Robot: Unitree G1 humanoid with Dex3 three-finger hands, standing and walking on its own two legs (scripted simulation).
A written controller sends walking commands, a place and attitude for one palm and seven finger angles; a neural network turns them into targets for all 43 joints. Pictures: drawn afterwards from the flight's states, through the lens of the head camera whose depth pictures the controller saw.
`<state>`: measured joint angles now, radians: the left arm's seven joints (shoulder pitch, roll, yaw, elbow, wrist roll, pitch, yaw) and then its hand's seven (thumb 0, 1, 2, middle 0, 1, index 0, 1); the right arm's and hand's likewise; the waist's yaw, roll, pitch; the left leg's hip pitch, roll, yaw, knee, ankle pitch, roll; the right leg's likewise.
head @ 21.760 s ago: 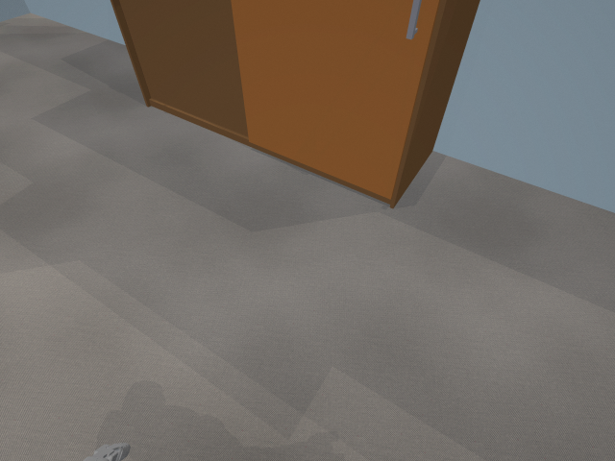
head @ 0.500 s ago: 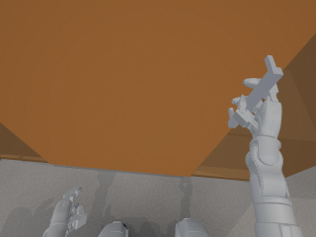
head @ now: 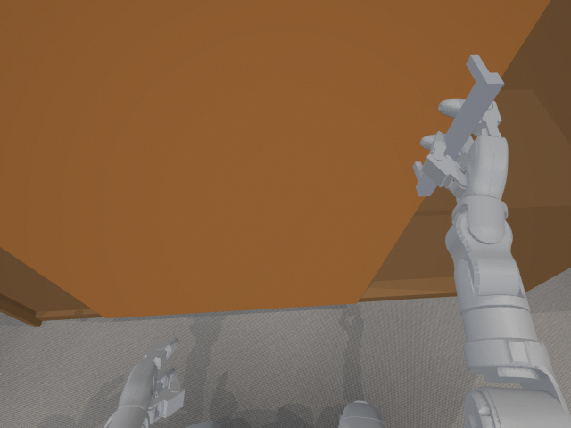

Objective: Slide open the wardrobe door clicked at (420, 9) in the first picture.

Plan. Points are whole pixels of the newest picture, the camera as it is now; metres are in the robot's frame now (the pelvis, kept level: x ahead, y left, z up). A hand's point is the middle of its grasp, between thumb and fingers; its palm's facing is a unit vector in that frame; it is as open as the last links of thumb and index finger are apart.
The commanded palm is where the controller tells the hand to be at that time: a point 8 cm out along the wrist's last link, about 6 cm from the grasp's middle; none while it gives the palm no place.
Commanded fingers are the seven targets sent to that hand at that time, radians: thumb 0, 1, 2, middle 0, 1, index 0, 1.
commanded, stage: step sideways, sliding the door along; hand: right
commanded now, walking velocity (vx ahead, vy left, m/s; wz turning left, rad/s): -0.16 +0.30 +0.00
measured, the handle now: (446, 135) +0.46 -0.24 +0.13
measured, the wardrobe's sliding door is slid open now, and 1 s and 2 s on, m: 0.58 0.68 0.68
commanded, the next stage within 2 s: stop walking and hold the door there in 0.70 s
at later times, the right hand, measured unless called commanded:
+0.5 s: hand (358, 160) +0.41 -0.11 +0.13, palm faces +0.39 +0.92 -0.08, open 6.4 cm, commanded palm +0.37 -0.08 +0.13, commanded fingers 0.00 -0.90 -0.90 0.45 1.40 0.45 1.40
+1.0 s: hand (364, 161) +0.41 -0.12 +0.13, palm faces +0.46 +0.85 -0.26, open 6.3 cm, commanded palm +0.37 -0.14 +0.11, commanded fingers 0.00 -0.90 -0.90 0.45 1.40 0.45 1.40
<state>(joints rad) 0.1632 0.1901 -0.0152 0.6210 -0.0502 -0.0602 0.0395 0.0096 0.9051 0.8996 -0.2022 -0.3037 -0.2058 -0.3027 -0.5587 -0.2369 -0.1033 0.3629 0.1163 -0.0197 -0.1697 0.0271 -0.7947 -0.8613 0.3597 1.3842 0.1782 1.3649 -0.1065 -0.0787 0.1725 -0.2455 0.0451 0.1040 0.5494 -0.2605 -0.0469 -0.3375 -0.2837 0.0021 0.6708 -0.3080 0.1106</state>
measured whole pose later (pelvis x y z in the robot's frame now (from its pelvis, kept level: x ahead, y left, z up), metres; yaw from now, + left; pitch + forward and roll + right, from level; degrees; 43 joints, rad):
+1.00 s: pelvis +0.07 +0.19 +0.03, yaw +3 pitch -2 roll +6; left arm 0.16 0.18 -0.01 0.58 -0.03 -0.10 0.02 0.01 0.91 0.90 -0.20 -0.30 -0.21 -0.30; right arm -0.23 -0.44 -0.34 0.29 0.08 -0.12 -0.11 -0.05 -0.69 -0.84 0.39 1.34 0.24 1.35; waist -0.09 -0.08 0.15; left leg -0.41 -0.01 0.12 0.70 -0.25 -0.03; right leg -0.11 -0.29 -0.20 0.49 -0.32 0.09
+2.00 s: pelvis +0.00 +0.18 +0.02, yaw +7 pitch +0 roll +1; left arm 0.31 0.32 0.00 0.72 -0.05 -0.05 0.13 0.01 0.91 0.90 -0.20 -0.30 -0.20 -0.30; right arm -0.49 -0.55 -0.38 0.90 0.04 -0.12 -0.16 -0.04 -0.72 -0.80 0.30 1.26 0.27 1.37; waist 0.03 -0.02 -0.03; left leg -0.24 0.02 0.06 0.48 -0.24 -0.01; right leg -0.33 -0.06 -0.10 0.52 -0.19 -0.02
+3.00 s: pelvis -0.06 +0.10 +0.01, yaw +7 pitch +2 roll +2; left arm 0.31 0.28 -0.04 0.71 -0.02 -0.06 0.10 0.01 0.91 0.90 -0.20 -0.30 -0.21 -0.30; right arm -0.68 -0.47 -0.26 0.89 0.05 -0.09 -0.10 -0.06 -0.75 -0.80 0.28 1.28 0.33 1.39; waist 0.04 -0.02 0.04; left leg -0.12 0.00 0.06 0.44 -0.35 -0.01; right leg -0.42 -0.02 -0.15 0.47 -0.09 -0.08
